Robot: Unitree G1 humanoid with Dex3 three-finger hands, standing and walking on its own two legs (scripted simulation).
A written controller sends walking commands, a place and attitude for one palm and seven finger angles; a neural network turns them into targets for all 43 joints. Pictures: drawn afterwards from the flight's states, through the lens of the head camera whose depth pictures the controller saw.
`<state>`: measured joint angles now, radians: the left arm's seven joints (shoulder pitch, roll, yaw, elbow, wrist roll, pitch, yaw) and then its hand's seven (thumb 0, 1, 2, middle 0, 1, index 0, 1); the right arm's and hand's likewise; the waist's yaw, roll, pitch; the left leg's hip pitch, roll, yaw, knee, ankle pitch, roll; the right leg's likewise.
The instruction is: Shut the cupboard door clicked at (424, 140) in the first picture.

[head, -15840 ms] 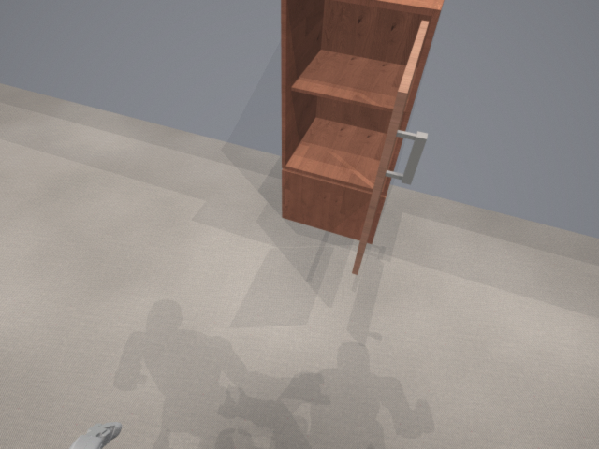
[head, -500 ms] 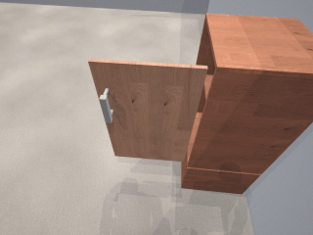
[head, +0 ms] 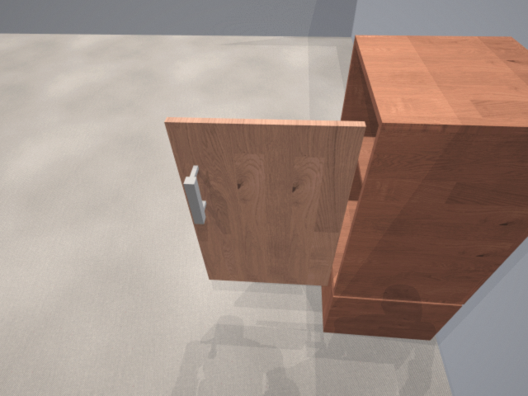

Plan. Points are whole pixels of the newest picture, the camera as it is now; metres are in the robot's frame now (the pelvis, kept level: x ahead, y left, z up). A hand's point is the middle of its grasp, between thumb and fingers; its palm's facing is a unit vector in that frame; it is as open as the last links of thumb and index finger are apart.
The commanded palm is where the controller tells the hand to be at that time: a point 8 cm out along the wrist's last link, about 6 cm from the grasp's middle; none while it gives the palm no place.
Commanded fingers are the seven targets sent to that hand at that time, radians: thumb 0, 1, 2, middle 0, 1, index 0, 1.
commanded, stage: look again from close up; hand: left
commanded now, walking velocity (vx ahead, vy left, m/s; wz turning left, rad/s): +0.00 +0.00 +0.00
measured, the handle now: (197, 195) +0.53 +0.18 -0.03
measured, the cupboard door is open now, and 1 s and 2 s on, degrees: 91 91 91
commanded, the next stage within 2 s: shuffle to correct the standing spot in 0.10 s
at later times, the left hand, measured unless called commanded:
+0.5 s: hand out of the picture +0.02 +0.15 -0.18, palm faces +0.03 -0.99 -0.16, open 7.3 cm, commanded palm none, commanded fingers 0.00 0.90 0.90 -0.20 -0.30 -0.20 -0.30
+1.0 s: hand out of the picture +0.10 +0.18 -0.17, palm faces +0.04 -0.96 -0.26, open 7.3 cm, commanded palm none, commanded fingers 0.00 0.90 0.90 -0.20 -0.30 -0.20 -0.30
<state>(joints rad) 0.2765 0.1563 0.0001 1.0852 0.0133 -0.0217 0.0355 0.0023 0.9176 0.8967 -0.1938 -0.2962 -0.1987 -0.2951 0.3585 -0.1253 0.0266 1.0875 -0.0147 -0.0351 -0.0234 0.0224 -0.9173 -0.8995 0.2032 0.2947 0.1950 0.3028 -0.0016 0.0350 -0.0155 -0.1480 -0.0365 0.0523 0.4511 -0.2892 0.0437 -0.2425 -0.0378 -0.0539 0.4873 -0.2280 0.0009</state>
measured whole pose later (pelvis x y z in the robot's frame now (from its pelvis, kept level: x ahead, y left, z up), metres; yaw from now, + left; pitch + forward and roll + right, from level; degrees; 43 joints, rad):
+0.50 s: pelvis +0.05 -0.01 -0.01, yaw +0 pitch +0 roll +0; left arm 0.34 0.13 0.00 1.12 0.03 -0.02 0.02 0.00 0.91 0.90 -0.20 -0.30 -0.20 -0.30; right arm 0.33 -0.15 0.01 1.12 -0.02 -0.03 -0.02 0.01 -0.90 -0.90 0.20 0.29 0.19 0.30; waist 0.01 0.01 0.03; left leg -0.12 -0.01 0.05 0.54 -0.41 0.03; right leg -0.22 -0.01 -0.06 0.58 -0.36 -0.02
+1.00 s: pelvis +0.07 -0.01 +0.00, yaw +0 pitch +1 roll +1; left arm 0.24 0.18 0.04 1.04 0.02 0.00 0.05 0.00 0.91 0.90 -0.20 -0.30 -0.20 -0.30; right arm 0.23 -0.16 -0.03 1.06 -0.01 -0.02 -0.05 0.01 -0.92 -0.90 0.20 0.29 0.20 0.30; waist 0.00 0.00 0.06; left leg -0.08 -0.01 0.10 0.46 -0.32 0.02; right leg -0.22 -0.03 -0.06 0.60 -0.28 -0.01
